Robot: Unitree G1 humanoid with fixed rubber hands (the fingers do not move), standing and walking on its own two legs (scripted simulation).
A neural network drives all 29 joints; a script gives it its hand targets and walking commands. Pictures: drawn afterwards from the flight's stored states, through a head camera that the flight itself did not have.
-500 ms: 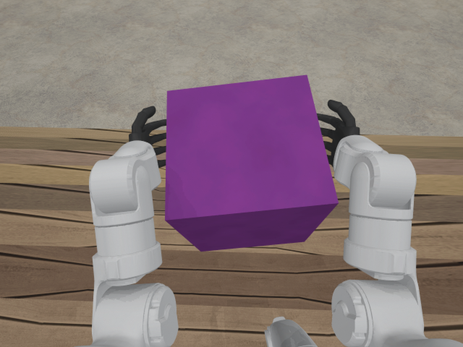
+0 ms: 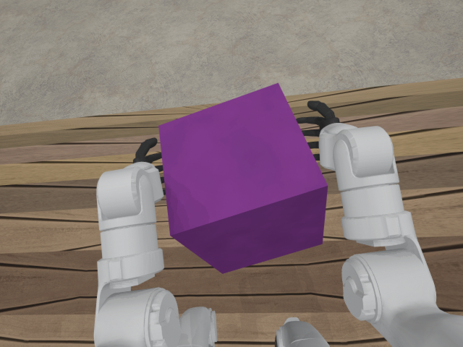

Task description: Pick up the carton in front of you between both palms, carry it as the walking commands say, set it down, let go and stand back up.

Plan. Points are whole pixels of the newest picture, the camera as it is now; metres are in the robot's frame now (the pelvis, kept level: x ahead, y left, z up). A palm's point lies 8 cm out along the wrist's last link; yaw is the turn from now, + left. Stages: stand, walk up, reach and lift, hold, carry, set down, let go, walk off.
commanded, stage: carry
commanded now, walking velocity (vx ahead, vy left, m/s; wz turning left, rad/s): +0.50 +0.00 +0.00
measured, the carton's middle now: (247, 189) +0.38 -0.04 -0.01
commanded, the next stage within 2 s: none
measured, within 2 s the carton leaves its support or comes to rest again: neither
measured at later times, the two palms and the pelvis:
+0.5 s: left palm (122, 104) +0.55 +0.16 +0.09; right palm (276, 91) +0.52 -0.13 +0.08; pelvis +0.19 +0.03 -0.04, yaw +0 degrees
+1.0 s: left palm (135, 89) +0.80 +0.22 -0.08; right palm (231, 64) +0.83 -0.06 -0.09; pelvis +0.45 +0.04 -0.20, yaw +1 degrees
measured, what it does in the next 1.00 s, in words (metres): goes down: left foot, then right foot 0.16 m lower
